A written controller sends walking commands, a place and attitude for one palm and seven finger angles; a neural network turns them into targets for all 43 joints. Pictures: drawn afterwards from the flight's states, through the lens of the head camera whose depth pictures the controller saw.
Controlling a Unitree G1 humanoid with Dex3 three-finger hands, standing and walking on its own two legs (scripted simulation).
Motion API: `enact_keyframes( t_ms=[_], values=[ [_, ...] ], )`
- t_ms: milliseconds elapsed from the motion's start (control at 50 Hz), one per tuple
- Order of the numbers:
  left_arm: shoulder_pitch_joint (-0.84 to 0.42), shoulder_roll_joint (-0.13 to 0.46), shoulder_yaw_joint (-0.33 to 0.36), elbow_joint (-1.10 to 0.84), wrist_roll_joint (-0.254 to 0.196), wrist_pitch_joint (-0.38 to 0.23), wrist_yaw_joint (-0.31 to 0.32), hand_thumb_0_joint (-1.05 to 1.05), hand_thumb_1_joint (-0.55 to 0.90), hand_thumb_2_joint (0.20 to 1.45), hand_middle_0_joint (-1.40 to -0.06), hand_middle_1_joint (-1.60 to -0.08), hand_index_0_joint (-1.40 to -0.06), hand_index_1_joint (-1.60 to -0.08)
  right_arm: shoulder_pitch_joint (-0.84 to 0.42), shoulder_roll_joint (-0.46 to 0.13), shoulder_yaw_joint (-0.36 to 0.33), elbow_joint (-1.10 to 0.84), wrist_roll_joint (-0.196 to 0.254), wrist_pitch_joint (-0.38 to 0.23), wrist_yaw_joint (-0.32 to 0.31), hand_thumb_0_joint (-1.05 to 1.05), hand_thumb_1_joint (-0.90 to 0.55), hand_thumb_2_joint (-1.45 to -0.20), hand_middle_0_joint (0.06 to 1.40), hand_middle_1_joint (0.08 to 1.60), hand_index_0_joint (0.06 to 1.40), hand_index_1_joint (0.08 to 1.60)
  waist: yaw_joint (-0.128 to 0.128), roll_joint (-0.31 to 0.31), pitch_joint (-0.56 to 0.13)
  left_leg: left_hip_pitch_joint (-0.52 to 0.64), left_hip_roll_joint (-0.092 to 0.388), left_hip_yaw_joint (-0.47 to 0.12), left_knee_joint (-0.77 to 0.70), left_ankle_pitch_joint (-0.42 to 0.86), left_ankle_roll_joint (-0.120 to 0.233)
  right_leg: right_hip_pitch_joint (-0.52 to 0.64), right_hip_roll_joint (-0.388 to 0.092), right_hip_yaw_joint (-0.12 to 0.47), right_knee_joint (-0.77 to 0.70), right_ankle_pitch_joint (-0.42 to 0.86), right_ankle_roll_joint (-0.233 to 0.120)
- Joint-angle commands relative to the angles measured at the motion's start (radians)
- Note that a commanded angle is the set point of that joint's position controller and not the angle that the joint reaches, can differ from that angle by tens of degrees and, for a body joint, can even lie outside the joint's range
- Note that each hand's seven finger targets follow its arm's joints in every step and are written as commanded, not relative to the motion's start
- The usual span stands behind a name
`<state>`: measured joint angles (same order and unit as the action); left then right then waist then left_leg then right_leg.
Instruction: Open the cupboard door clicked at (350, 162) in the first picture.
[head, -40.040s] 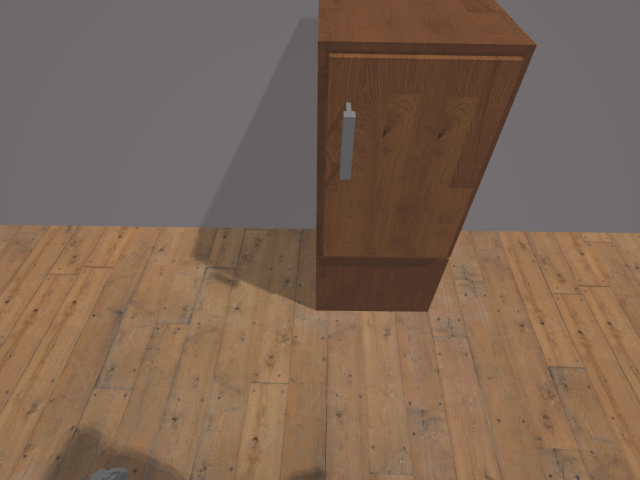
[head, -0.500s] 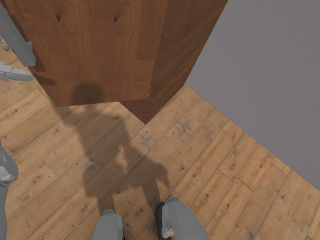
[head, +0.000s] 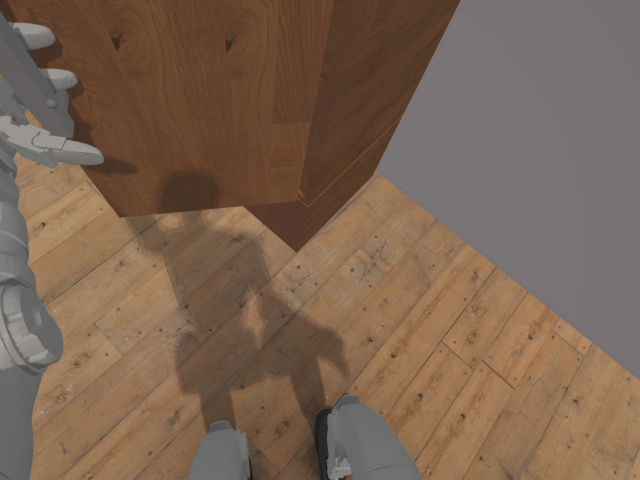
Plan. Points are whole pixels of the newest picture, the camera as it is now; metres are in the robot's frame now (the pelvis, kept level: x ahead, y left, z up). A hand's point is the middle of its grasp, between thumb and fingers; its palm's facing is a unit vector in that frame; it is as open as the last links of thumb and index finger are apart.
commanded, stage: slide the fingers in behind the handle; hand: left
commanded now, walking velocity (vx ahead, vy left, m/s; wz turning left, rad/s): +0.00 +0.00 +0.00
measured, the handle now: (30, 67) +0.58 +0.27 +0.07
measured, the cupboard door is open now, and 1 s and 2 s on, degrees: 51 51 74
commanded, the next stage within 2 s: close the thumb around the handle in 0.50 s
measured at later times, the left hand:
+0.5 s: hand (53, 102) +0.53 +0.24 +0.07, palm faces +0.06 -1.00 -0.01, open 14.0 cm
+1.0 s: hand (52, 102) +0.53 +0.24 +0.07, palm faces +0.06 -1.00 -0.01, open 9.6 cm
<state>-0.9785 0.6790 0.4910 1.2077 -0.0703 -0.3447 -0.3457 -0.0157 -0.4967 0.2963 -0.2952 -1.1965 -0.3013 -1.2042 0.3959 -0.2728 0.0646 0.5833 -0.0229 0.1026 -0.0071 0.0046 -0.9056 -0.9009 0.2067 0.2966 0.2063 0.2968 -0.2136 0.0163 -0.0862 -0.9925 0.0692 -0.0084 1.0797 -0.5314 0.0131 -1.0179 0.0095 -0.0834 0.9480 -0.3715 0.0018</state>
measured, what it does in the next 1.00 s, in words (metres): stands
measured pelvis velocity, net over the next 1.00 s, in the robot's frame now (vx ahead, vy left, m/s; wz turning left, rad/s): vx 0.01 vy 0.00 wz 0.00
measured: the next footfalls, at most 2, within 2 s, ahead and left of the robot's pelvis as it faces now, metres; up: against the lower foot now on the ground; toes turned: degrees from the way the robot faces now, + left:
none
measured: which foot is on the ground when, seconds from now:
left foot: down 0.00-1.00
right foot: down 0.00-1.00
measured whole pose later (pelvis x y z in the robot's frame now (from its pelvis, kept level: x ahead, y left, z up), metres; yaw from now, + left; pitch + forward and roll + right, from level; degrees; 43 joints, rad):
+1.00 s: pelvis +0.01 +0.00 +0.00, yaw +0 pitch +25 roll -4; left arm -0.95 0.65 0.47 1.18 -0.08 -0.36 -0.31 -0.01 0.16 0.58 -0.32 -1.27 -0.33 -1.27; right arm 0.41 -0.26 0.06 0.60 -0.03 0.10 0.00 0.00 -0.91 -0.90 0.21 0.30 0.21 0.30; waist -0.21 0.02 -0.10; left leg -0.97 0.07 -0.01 1.07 -0.54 0.02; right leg -1.00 0.01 -0.08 0.93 -0.37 0.01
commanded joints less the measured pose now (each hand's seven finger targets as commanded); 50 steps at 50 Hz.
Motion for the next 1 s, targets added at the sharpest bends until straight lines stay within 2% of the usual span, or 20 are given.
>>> enact_keyframes(
  t_ms=[0,80,140,160,200,220,260,300,340,440,460,500,580,660,720,760,840,880,960,980],
  values=[
    [-0.430,0.238,-0.017,-0.228,-0.007,-0.079,0.016,0.000,-0.500,0.300,-0.300,-1.200,-0.300,-1.200,0.212,-0.183,-0.071,-0.023,-0.007,-0.017,-0.008,0.000,-0.900,-0.900,0.200,0.300,0.200,0.300,-0.006,0.225,-0.533,0.337,-0.032,-0.039,-0.105,0.524,0.005,0.301,0.039,0.041,-0.046,0.344,-0.020],
    [-0.404,0.240,0.001,-0.236,-0.020,-0.080,0.014,0.000,-0.500,0.300,-0.300,-1.200,-0.300,-1.200,0.220,-0.189,-0.078,-0.018,-0.007,-0.017,-0.008,0.000,-0.900,-0.900,0.200,0.300,0.200,0.300,0.001,0.202,-0.563,0.356,-0.030,-0.039,-0.104,0.553,0.005,0.317,0.041,0.041,-0.048,0.369,-0.019],
    [-0.434,0.213,-0.025,-0.252,-0.018,-0.082,0.016,0.000,-0.500,0.300,-0.300,-1.200,-0.300,-1.200,0.224,-0.187,-0.077,-0.011,-0.008,-0.019,-0.006,0.000,-0.900,-0.900,0.200,0.300,0.200,0.300,-0.009,0.235,-0.539,0.380,-0.029,-0.045,-0.107,0.567,0.005,0.286,0.042,0.037,-0.050,0.359,-0.024],
    [-0.425,0.242,-0.006,-0.237,-0.015,-0.079,0.019,0.000,-0.500,0.300,-0.300,-1.200,-0.300,-1.200,0.225,-0.190,-0.076,-0.006,-0.008,-0.016,-0.006,0.000,-0.900,-0.900,0.200,0.300,0.200,0.300,-0.004,0.224,-0.541,0.378,-0.027,-0.045,-0.109,0.561,0.002,0.287,0.043,0.036,-0.052,0.352,-0.021],
    [-0.419,0.235,-0.012,-0.207,-0.017,-0.072,0.017,0.000,-0.500,0.300,-0.300,-1.200,-0.300,-1.200,0.220,-0.188,-0.073,-0.007,-0.006,-0.018,-0.007,0.000,-0.900,-0.900,0.200,0.300,0.200,0.300,-0.010,0.182,-0.506,0.321,-0.031,-0.039,-0.114,0.506,0.009,0.314,0.043,0.043,-0.060,0.342,-0.019],
    [-0.419,0.235,-0.018,-0.205,-0.013,-0.069,0.014,0.000,-0.500,0.300,-0.300,-1.200,-0.300,-1.200,0.219,-0.188,-0.072,-0.007,-0.006,-0.018,-0.008,0.000,-0.900,-0.900,0.200,0.300,0.200,0.300,-0.010,0.197,-0.496,0.317,-0.033,-0.038,-0.118,0.501,0.008,0.313,0.041,0.041,-0.059,0.340,-0.021],
    [-0.461,0.235,-0.016,-0.232,-0.018,-0.078,0.013,0.000,-0.500,0.300,-0.300,-1.200,-0.300,-1.200,0.224,-0.189,-0.075,-0.001,-0.009,-0.021,-0.010,0.000,-0.900,-0.900,0.200,0.300,0.200,0.300,-0.017,0.226,-0.534,0.353,-0.031,-0.042,-0.109,0.529,0.006,0.294,0.040,0.042,-0.054,0.347,-0.020],
    [-0.409,0.254,0.009,-0.217,-0.020,-0.078,0.011,0.000,-0.500,0.300,-0.300,-1.200,-0.300,-1.200,0.228,-0.190,-0.075,-0.007,-0.009,-0.020,-0.009,0.000,-0.900,-0.900,0.200,0.300,0.200,0.300,-0.002,0.199,-0.548,0.349,-0.031,-0.042,-0.111,0.555,0.005,0.325,0.042,0.040,-0.051,0.375,-0.022],
    [-0.416,0.223,-0.013,-0.236,-0.023,-0.085,0.009,0.000,-0.500,0.300,-0.300,-1.200,-0.300,-1.200,0.226,-0.185,-0.075,-0.011,-0.010,-0.020,-0.008,0.000,-0.900,-0.900,0.200,0.300,0.200,0.300,-0.002,0.234,-0.537,0.372,-0.029,-0.045,-0.110,0.588,0.002,0.304,0.042,0.037,-0.048,0.381,-0.026],
    [-0.417,0.220,-0.012,-0.244,-0.022,-0.089,0.020,0.000,-0.500,0.300,-0.300,-1.200,-0.300,-1.200,0.225,-0.189,-0.078,-0.010,-0.011,-0.018,-0.006,0.000,-0.900,-0.900,0.200,0.300,0.200,0.300,-0.002,0.214,-0.528,0.382,-0.027,-0.051,-0.113,0.580,0.001,0.285,0.043,0.031,-0.048,0.355,-0.026],
    [-0.432,0.205,-0.026,-0.235,-0.022,-0.087,0.022,0.000,-0.500,0.300,-0.300,-1.200,-0.300,-1.200,0.223,-0.188,-0.078,-0.004,-0.010,-0.018,-0.004,0.000,-0.900,-0.900,0.200,0.300,0.200,0.300,-0.013,0.220,-0.526,0.387,-0.026,-0.051,-0.113,0.572,-0.001,0.270,0.043,0.031,-0.051,0.347,-0.021],
    [-0.411,0.226,-0.011,-0.193,-0.016,-0.080,0.024,0.000,-0.500,0.300,-0.300,-1.200,-0.300,-1.200,0.223,-0.191,-0.075,-0.003,-0.010,-0.017,-0.006,0.000,-0.900,-0.900,0.200,0.300,0.200,0.300,-0.009,0.179,-0.482,0.344,-0.027,-0.051,-0.119,0.528,0.002,0.278,0.043,0.030,-0.055,0.325,-0.022],
    [-0.449,0.198,-0.038,-0.216,-0.011,-0.086,0.025,0.000,-0.500,0.300,-0.300,-1.200,-0.300,-1.200,0.226,-0.188,-0.077,0.001,-0.013,-0.020,-0.008,0.000,-0.900,-0.900,0.200,0.300,0.200,0.300,-0.015,0.230,-0.523,0.398,-0.026,-0.058,-0.110,0.576,-0.005,0.245,0.040,0.028,-0.048,0.328,-0.022],
    [-0.445,0.196,-0.026,-0.253,-0.022,-0.092,0.028,0.000,-0.276,0.396,-0.316,-1.224,-0.316,-1.224,0.228,-0.188,-0.081,0.001,-0.015,-0.020,-0.004,0.000,-0.900,-0.900,0.200,0.300,0.200,0.300,-0.007,0.240,-0.565,0.432,-0.022,-0.061,-0.105,0.627,-0.010,0.251,0.042,0.026,-0.046,0.349,-0.022],
    [-0.426,0.171,-0.047,-0.238,-0.020,-0.085,0.027,0.000,-0.108,0.468,-0.328,-1.242,-0.328,-1.242,0.221,-0.185,-0.079,0.000,-0.013,-0.018,-0.001,0.000,-0.900,-0.900,0.200,0.300,0.200,0.300,-0.014,0.217,-0.523,0.402,-0.025,-0.055,-0.111,0.594,-0.006,0.260,0.043,0.026,-0.053,0.346,-0.021],
    [-0.422,0.214,-0.014,-0.242,-0.018,-0.091,0.030,0.000,0.004,0.516,-0.336,-1.254,-0.336,-1.254,0.222,-0.189,-0.078,-0.002,-0.013,-0.016,-0.002,0.000,-0.900,-0.900,0.200,0.300,0.200,0.300,0.001,0.227,-0.539,0.396,-0.026,-0.056,-0.111,0.596,-0.007,0.272,0.043,0.028,-0.047,0.349,-0.024],
    [-0.405,0.214,-0.008,-0.270,-0.025,-0.097,0.027,0.000,0.228,0.612,-0.352,-1.278,-0.352,-1.278,0.222,-0.185,-0.079,-0.013,-0.013,-0.016,-0.001,0.000,-0.900,-0.900,0.200,0.300,0.200,0.300,0.005,0.219,-0.557,0.395,-0.027,-0.051,-0.111,0.618,-0.002,0.311,0.045,0.032,-0.046,0.386,-0.026],
    [-0.380,0.212,-0.009,-0.219,-0.025,-0.086,0.023,0.000,0.340,0.660,-0.360,-1.290,-0.360,-1.290,0.217,-0.186,-0.076,-0.007,-0.009,-0.014,-0.001,0.000,-0.900,-0.900,0.200,0.300,0.200,0.300,0.003,0.187,-0.510,0.364,-0.027,-0.047,-0.116,0.576,-0.002,0.304,0.046,0.030,-0.053,0.367,-0.022],
    [-0.389,0.225,0.001,-0.272,-0.027,-0.099,0.022,0.000,0.564,0.756,-0.376,-1.314,-0.376,-1.314,0.220,-0.184,-0.081,-0.012,-0.010,-0.014,-0.003,0.000,-0.900,-0.900,0.200,0.300,0.200,0.300,0.012,0.239,-0.568,0.420,-0.025,-0.052,-0.115,0.640,-0.008,0.305,0.044,0.031,-0.048,0.386,-0.023],
    [-0.366,0.192,-0.017,-0.251,-0.029,-0.094,0.020,0.000,0.620,0.780,-0.380,-1.320,-0.380,-1.320,0.216,-0.180,-0.080,-0.012,-0.008,-0.015,0.000,0.000,-0.900,-0.900,0.200,0.300,0.200,0.300,0.013,0.237,-0.540,0.410,-0.026,-0.046,-0.114,0.626,-0.008,0.294,0.045,0.029,-0.052,0.378,-0.023]
  ],
)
